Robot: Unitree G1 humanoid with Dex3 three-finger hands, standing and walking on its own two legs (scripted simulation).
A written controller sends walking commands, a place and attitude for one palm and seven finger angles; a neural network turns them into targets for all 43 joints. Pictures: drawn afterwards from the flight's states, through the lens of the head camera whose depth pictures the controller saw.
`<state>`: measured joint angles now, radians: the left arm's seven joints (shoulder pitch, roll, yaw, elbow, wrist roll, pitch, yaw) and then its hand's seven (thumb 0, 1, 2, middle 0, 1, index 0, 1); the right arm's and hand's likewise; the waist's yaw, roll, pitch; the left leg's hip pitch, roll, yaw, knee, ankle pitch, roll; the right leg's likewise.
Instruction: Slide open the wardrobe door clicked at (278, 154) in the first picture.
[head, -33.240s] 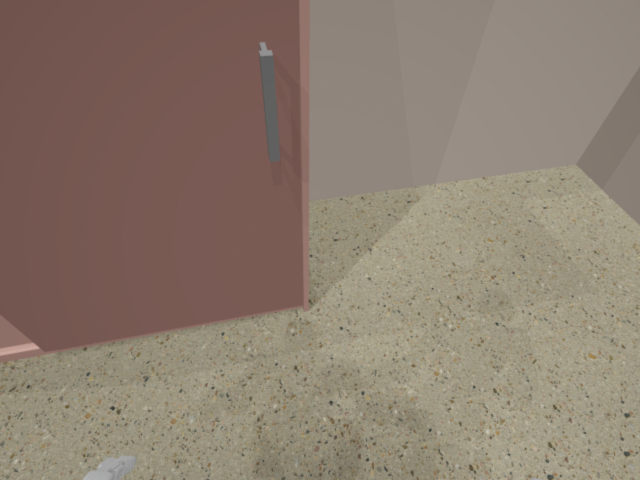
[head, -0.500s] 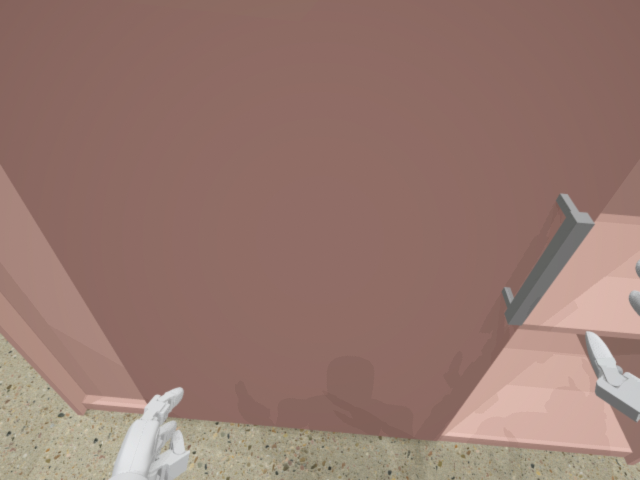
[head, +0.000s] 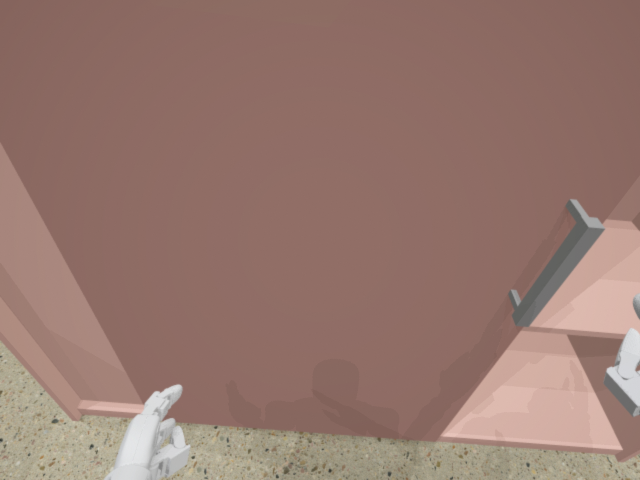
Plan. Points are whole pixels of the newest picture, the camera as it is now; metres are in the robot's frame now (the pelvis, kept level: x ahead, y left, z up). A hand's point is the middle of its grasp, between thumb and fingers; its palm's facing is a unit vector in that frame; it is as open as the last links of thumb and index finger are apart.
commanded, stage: step back with the hand held close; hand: right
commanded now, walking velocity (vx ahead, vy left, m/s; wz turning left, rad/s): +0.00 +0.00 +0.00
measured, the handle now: (546, 267) +0.39 -0.35 +0.08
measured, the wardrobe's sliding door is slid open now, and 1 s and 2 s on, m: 0.58 0.58 0.58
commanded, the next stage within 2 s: stop stepping back and stand still in 0.70 s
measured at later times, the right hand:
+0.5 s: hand out of the picture +0.11 -0.31 +0.16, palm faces +0.39 +0.80 -0.46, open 7.4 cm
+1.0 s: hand out of the picture -0.01 -0.42 +0.16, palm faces +0.55 +0.80 -0.25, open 7.5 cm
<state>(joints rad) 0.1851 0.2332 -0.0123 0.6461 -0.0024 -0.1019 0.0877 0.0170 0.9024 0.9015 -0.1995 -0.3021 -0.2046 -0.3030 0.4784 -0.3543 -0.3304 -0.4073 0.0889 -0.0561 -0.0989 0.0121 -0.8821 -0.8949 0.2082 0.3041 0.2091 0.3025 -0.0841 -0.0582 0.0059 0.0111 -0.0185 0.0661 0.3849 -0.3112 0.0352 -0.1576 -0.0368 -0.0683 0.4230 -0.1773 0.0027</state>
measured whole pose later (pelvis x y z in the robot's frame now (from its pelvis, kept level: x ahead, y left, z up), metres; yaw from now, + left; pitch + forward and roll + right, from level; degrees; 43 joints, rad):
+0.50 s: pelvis -0.08 -0.05 -0.01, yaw +0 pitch -3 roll +3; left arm 0.20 0.23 -0.01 0.53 -0.01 0.00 0.09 0.02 0.90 0.90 -0.20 -0.30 -0.20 -0.30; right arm 0.56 -0.45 -0.41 -0.51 0.06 -0.16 -0.11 0.01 -0.88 -0.90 0.21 0.30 0.21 0.30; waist -0.01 -0.02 0.01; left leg -0.19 -0.02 0.05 0.44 -0.24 -0.02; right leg -0.35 -0.03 -0.07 0.47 -0.10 -0.06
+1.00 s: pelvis -0.21 -0.13 +0.00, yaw -4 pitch -4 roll +6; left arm 0.19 0.17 -0.02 0.63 0.00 -0.14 0.07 0.02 0.90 0.90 -0.20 -0.30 -0.21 -0.30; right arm 0.34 -0.37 -0.38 -0.40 0.03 -0.14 -0.15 0.01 -0.88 -0.90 0.21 0.30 0.21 0.30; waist -0.02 0.02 0.01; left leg -0.30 -0.09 -0.04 0.81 -0.44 0.01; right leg -0.32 0.03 -0.03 0.39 -0.12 -0.04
